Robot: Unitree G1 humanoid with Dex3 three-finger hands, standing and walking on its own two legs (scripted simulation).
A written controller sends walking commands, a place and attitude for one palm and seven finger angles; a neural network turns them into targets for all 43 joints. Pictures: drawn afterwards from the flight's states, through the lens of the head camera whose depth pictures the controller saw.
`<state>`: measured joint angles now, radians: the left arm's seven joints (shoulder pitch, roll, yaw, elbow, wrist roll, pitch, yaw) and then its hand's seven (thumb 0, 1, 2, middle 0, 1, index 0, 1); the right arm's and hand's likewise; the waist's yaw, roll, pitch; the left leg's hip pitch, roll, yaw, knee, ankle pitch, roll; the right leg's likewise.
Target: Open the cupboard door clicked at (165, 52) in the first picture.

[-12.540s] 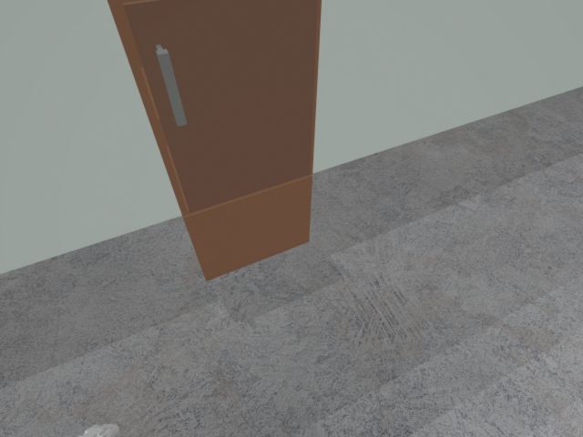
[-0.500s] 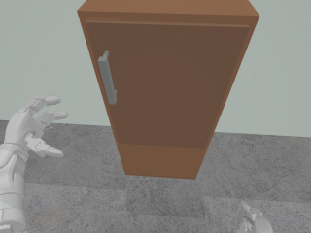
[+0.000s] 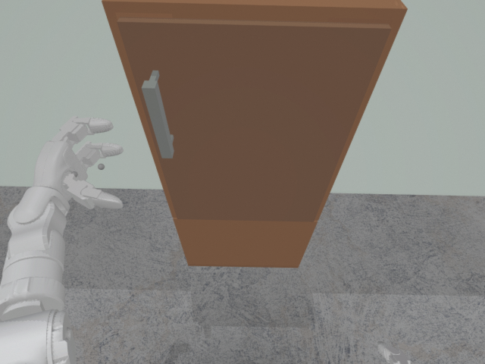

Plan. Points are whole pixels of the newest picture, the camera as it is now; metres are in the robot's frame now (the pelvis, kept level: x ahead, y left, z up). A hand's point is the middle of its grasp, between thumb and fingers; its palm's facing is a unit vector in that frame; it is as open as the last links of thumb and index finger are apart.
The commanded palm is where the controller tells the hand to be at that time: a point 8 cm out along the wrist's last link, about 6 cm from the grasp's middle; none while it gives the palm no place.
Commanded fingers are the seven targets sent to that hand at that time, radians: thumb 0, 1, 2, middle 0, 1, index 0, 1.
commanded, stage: move the hooked fingers beside the handle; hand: left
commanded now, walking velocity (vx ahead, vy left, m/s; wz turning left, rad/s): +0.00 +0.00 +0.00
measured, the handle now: (161, 116) +0.54 +0.17 +0.10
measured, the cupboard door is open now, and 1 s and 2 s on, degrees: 0 0 0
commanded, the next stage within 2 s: slide the fingers in behind the handle in 1.60 s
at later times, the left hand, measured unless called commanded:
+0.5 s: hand (121, 144) +0.45 +0.22 +0.11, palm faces -0.02 -1.00 +0.01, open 14.0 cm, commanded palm +0.43 +0.28 +0.11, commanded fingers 0.00 -0.50 0.30 -0.30 -1.20 -0.30 -1.20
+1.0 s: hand (128, 127) +0.50 +0.22 +0.11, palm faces -0.01 -1.00 +0.01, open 13.9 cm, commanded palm +0.47 +0.28 +0.10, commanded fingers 0.00 -0.50 0.30 -0.30 -1.20 -0.30 -1.20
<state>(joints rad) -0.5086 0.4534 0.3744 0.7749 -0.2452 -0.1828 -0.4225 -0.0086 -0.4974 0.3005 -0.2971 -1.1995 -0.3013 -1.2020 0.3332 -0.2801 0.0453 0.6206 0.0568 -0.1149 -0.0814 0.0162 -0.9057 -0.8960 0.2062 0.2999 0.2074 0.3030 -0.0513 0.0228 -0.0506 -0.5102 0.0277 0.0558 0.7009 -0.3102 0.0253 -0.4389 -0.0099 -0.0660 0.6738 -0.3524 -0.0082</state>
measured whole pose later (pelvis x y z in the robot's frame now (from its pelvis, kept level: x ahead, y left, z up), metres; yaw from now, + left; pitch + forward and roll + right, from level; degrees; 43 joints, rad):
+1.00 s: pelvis +0.01 -0.01 -0.01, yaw -2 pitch +15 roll -2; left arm -0.85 0.62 0.47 1.16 -0.15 -0.28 -0.41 -0.01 -0.50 0.30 -0.30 -1.20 -0.31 -1.21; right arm 0.44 -0.30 0.03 0.63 0.03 0.05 -0.05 0.01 -0.91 -0.90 0.21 0.30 0.21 0.30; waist -0.15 0.02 -0.08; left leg -0.71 0.07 0.06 0.80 -0.36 0.02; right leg -0.64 0.03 -0.05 0.75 -0.38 -0.02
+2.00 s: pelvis +0.00 +0.00 -0.02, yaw -1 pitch +14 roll -2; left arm -0.83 0.52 0.39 1.11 -0.16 -0.30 -0.34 -0.01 -0.50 0.30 -0.30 -1.20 -0.30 -1.20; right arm 0.43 -0.29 0.02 0.64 0.03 0.04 -0.04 0.01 -0.91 -0.90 0.21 0.30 0.21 0.30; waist -0.14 0.02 -0.09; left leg -0.70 0.06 0.05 0.82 -0.36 0.02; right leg -0.62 0.02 -0.06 0.77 -0.38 -0.01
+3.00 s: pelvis +0.00 -0.01 -0.01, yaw -1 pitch +13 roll -1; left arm -0.84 0.38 0.30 1.09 -0.13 -0.32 -0.17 -0.01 -0.50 0.30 -0.29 -1.20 -0.29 -1.20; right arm 0.38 -0.27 0.01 0.65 0.03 0.02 -0.01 0.01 -0.91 -0.90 0.20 0.30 0.21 0.30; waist -0.12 0.03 -0.09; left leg -0.68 0.05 0.04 0.81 -0.36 0.01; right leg -0.61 0.01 -0.07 0.78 -0.40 -0.03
